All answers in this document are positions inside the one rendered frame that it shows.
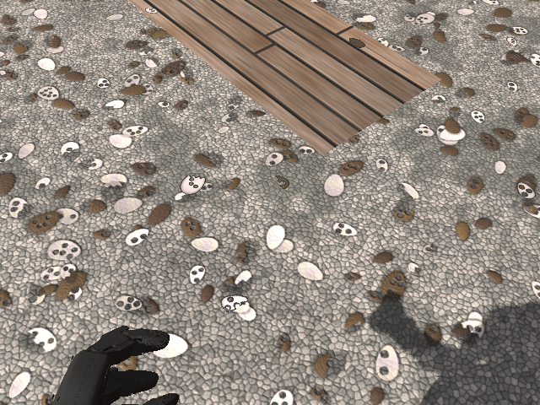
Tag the left robot hand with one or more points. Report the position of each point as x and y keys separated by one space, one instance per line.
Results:
x=90 y=379

